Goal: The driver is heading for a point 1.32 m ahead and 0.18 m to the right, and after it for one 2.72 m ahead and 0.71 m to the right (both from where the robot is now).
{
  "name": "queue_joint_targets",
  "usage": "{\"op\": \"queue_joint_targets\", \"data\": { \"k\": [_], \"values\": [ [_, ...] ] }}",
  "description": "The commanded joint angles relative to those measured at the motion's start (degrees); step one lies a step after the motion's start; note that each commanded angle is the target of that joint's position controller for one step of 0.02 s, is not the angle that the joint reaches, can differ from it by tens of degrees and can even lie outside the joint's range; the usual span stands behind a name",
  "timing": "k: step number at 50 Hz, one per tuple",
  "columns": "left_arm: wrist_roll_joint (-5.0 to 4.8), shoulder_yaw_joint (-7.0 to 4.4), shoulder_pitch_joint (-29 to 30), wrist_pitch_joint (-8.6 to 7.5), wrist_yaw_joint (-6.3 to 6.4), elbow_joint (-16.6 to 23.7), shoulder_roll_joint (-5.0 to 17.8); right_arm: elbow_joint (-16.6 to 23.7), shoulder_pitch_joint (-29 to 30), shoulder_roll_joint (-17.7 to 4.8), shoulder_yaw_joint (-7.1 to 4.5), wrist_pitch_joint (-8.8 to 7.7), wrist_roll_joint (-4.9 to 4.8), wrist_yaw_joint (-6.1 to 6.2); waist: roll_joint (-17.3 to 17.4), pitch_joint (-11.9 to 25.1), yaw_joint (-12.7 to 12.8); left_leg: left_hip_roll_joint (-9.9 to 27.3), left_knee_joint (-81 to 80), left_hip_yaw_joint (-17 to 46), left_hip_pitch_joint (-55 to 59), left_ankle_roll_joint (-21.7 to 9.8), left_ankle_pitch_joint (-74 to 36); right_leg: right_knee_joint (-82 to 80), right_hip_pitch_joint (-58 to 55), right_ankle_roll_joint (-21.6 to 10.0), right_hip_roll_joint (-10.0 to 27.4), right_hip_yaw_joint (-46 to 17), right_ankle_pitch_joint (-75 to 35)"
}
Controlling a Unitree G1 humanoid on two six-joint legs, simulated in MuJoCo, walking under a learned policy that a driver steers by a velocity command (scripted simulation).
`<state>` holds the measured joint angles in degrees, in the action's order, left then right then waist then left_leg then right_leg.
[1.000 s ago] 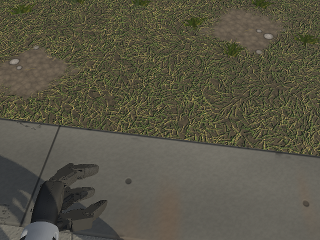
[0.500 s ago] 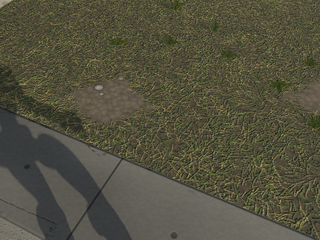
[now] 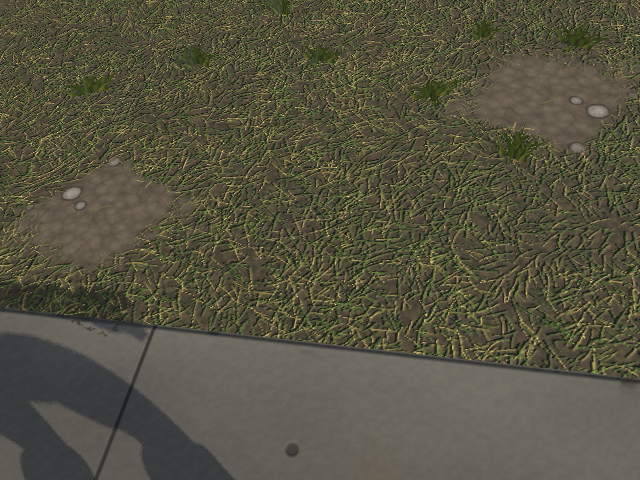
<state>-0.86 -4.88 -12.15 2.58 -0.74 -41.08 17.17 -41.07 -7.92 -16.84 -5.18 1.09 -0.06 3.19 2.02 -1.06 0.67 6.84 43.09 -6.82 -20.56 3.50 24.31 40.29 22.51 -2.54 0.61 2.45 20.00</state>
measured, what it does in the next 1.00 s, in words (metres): walks ahead, turning right: left foot, then right foot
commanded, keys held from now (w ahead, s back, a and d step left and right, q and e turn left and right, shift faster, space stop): e+shift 0.06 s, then w+e+shift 0.30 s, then w+shift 0.52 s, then w+q+shift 0.10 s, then q+shift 0.02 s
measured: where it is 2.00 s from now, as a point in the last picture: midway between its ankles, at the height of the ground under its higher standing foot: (495, 267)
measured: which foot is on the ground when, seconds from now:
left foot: up 0.00-0.54, down 0.56-1.00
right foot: down 0.00-0.56, up 0.58-0.98, down 1.00-1.00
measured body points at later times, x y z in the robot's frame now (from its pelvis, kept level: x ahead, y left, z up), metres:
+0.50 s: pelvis +0.13 -0.03 +0.03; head +0.14 -0.06 +0.48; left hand +0.28 +0.23 -0.07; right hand +0.22 -0.35 -0.06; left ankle +0.25 +0.07 -0.69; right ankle +0.01 -0.09 -0.72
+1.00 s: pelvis +0.46 -0.16 -0.01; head +0.51 -0.17 +0.44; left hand +0.79 -0.11 -0.07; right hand +0.22 -0.32 -0.12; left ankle +0.26 +0.05 -0.70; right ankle +0.56 -0.30 -0.72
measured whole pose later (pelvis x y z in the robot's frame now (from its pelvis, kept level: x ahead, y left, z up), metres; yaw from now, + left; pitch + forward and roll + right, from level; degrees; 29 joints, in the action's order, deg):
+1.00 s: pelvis +0.46 -0.16 -0.01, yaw -27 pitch +3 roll +0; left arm 2.7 1.3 3.3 -3.7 -2.2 -35.5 15.1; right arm -56.0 -34.8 -13.6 -1.0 -5.3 0.7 -0.1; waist -1.4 -2.2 -5.9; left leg -2.0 16.8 0.9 13.3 -3.3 26.1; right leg 32.3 33.3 -7.0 -2.3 3.6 5.5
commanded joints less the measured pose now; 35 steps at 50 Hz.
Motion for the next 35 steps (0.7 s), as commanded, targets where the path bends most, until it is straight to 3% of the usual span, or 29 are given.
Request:
{"op": "queue_joint_targets", "data": {
  "k": [1, 2, 3, 4, 5, 6, 7, 10, 14, 15, 16, 18, 22, 25, 26, 27, 28, 29, 30, 31, 32, 34, 35],
  "values": [
    [3.31, -3.51, -8.52, -2.59, -0.24, 5.39, 15.41, 7.45, 4.61, -2.61, -0.24, -1.15, 1.63, -0.17, -17.97, 10.01, 3.62, -8.6, 31.73, 11.1, -25.36, 0.65, 16.81, -21.44, -20.21, -19.74, 21.57, -41.66, -38.65],
    [3.32, -3.29, -6.24, -3.84, -0.53, 5.99, 14.1, 7.6, 6.14, -4.37, -0.71, -1.55, 0.29, 0.07, -11.32, 8.55, 2.67, -7.82, 33.23, 13.6, -26.66, -1.03, 11.5, -21.43, -19.94, -17.62, 18.95, -38.2, -30.62],
    [1.56, -3.02, -2.46, -4.17, -0.01, 6.63, 12.49, 6.67, 5.76, -5.4, -1.17, -1.67, 0.22, 0.54, -6.94, 6.45, 0.71, -6.58, 30.98, 14.29, -27.28, -1.93, 5.03, -20.56, -18.63, -13.53, 15.45, -33.53, -25.66],
    [-0.69, -2.4, -1.85, -3.78, 0.66, 6.59, 10.11, 5.33, 3.82, -6.23, -1.57, -1.9, 0.8, 0.52, -4.44, 8.35, -0.23, -4.67, 26.8, 14.96, -26.2, -2.4, -0.71, -22.09, -18.67, -10.73, 12.91, -31.56, -7.15],
    [-1.4, -1.87, -1.42, -3.53, 1.18, 7.04, 9.08, 5.25, 3.53, -6.76, -1.95, -2.27, 0.7, -0.01, -6.04, 8.05, -0.64, -4.38, 23.35, 14.85, -23.99, -2.72, -4.99, -25.03, -16.34, -9.77, 11.26, -31.68, 9.64],
    [-1.31, -1.64, -1.87, -3.46, 1.58, 7.44, 8.9, 5.5, 4.17, -6.58, -2.12, -2.85, 0.35, -0.78, -8.07, 6.61, -0.53, -5.41, 21.09, 14.01, -23.4, -2.61, -7.86, -27.76, -15.1, -9.68, 10.3, -32.99, 17.88],
    [-0.92, -1.55, -2.84, -3.65, 1.98, 7.57, 8.98, 5.55, 4.83, -6.28, -2.18, -3.63, -0.02, -1.42, -9.02, 5.48, -0.31, -6.1, 18.17, 13.8, -23.42, -2.55, -10.0, -29.39, -15.23, -9.59, 10.16, -33.65, 19.47],
    [-0.56, -1.78, -7.41, -4.7, 2.84, 6.7, 9.41, 5.51, 7.92, -4.76, -1.93, -6.24, 0.16, -2.21, -7.46, 3.9, 1.27, -7.55, 8.01, 14.39, -24.1, -2.22, -15.08, -29.94, -18.62, -9.32, 9.4, -33.1, 12.86],
    [-0.8, -1.46, -8.1, -4.86, 3.1, 6.89, 9.06, 5.58, 9.49, -3.99, -1.74, -7.79, -0.21, -2.62, -10.79, 1.97, 1.37, -9.36, -0.6, 14.2, -21.02, -0.43, -18.3, -29.03, -16.1, -9.24, 7.05, -32.25, 8.56],
    [1.92, -2.56, -10.36, -3.63, 0.88, 5.2, 11.9, 3.53, 6.87, -3.12, -0.3, -3.85, 4.75, -4.28, -13.29, 1.86, 3.0, -8.79, 3.48, 9.7, -19.61, 0.83, -17.09, -28.77, -14.14, -7.94, 4.17, -30.5, 9.74],
    [1.73, -2.25, -10.35, -3.02, -0.22, 5.5, 10.33, 4.22, 7.49, -3.15, -0.39, -2.26, 4.66, -4.71, -12.59, 0.41, 3.12, -8.59, 3.63, 9.73, -19.24, 1.58, -16.33, -28.18, -11.89, -7.93, 3.21, -30.93, 9.38],
    [1.12, -1.92, -10.62, -2.71, -1.14, 5.92, 9.46, 6.02, 10.73, -3.87, 0.1, -1.57, 3.21, -4.78, -11.77, -0.6, 4.11, -8.71, 1.44, 9.81, -17.67, 2.65, -14.49, -27.81, -9.91, -8.74, 2.49, -33.59, 9.46],
    [1.12, -1.77, -11.19, -4.06, -0.67, 5.45, 9.72, 7.16, 14.17, -4.65, 0.76, -3.31, 2.34, -4.59, -11.28, -0.52, 5.81, -7.31, -7.45, 9.84, -14.27, 1.01, -16.12, -27.01, -13.54, -9.83, 4.77, -35.95, 6.66],
    [1.15, -1.4, -8.45, -5.04, -0.7, 5.26, 9.31, 7.06, 11.1, -4.93, 0.92, -4.17, 1.42, -4.34, -10.26, -0.39, 3.4, -6.95, -13.74, 8.96, -1.79, -2.0, -13.96, -27.03, -9.67, -9.86, 5.81, -36.73, 4.51],
    [1.26, -1.28, -7.53, -5.17, -0.59, 5.07, 9.23, 6.41, 7.73, -5.27, 0.73, -4.44, 1.31, -3.95, -9.13, -0.05, 1.27, -7.0, -16.57, 8.21, 4.72, -3.19, -14.04, -25.61, -7.5, -9.35, 5.5, -36.15, 1.89],
    [1.24, -0.8, -7.55, -5.59, -0.48, 4.64, 8.15, 4.95, 2.06, -6.67, 0.17, -4.93, 1.84, -3.32, -6.53, 2.04, -1.54, -7.01, -17.85, 8.34, 14.37, -4.52, -12.52, -20.45, -4.43, -8.13, 3.65, -33.75, -4.43],
    [1.12, -0.01, -6.49, -6.4, -0.58, 4.73, 6.02, 3.03, -8.01, -10.03, -0.86, -5.58, 2.88, -2.4, -0.53, 6.99, -6.74, -2.0, -19.33, 14.49, 27.71, -6.43, -5.53, -6.49, 1.77, -6.33, -0.02, -27.77, -9.47],
    [-0.09, 1.37, -7.04, -7.18, -0.61, 6.42, 1.42, 2.43, -16.13, -16.12, -2.09, -5.61, 4.22, -1.86, 13.48, 13.2, -8.75, 11.32, -26.04, 37.17, 41.23, -10.65, 16.9, 12.69, 14.88, -3.2, -7.85, -16.6, 2.91],
    [0.26, 1.48, -6.93, -6.88, 0.47, 6.35, 3.62, 1.52, -14.94, -15.64, -2.53, -5.44, 3.75, -2.59, 12.76, 9.96, -6.66, 16.24, -30.33, 53.73, 38.08, -13.1, 25.52, 22.86, 25.58, -2.9, -8.22, -12.63, 6.06],
    [1.74, 1.3, -4.12, -6.45, 0.61, 5.28, 5.63, 2.04, -12.78, -10.54, -1.38, -5.31, 3.31, -3.11, 3.22, 4.2, -5.8, 14.6, -28.82, 48.32, 32.88, -12.69, 23.28, 28.3, 27.93, -3.12, -4.71, -13.0, 1.21],
    [2.96, 1.36, -2.28, -6.55, -0.27, 4.9, 5.66, 1.78, -12.36, -7.74, -0.5, -5.63, 2.91, -3.48, -0.49, 2.28, -5.24, 11.25, -28.55, 40.69, 28.98, -11.89, 17.96, 28.38, 27.18, -2.84, -3.26, -12.73, -2.1],
    [3.95, 1.5, -0.46, -6.29, -1.95, 4.75, 5.21, -0.14, -14.0, -5.87, 0.53, -6.48, 2.75, -3.51, 1.88, -0.75, -4.02, 6.23, -32.04, 31.27, 23.96, -10.69, 11.12, 25.44, 25.76, -2.22, -1.2, -12.18, -5.03],
    [3.82, 1.73, 0.22, -6.05, -2.36, 4.72, 4.75, -1.15, -14.96, -5.84, 0.67, -6.95, 2.41, -3.55, 3.85, -2.09, -3.69, 4.88, -33.16, 28.69, 22.8, -10.49, 7.41, 24.39, 25.77, -1.84, -1.08, -11.88, -6.07]
  ]
}}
